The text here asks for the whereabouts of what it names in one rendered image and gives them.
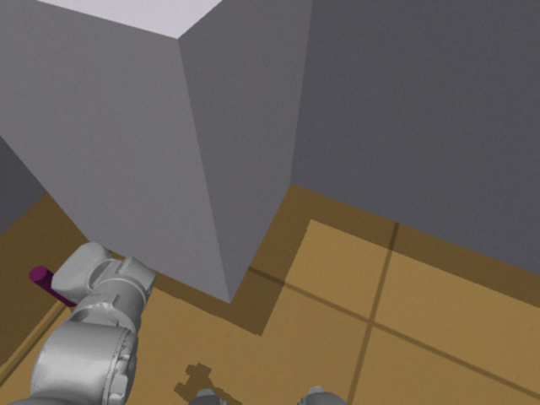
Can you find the left robot arm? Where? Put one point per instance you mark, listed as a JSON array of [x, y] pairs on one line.
[[90, 358]]

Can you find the left robot hand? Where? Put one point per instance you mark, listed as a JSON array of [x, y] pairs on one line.
[[68, 281]]

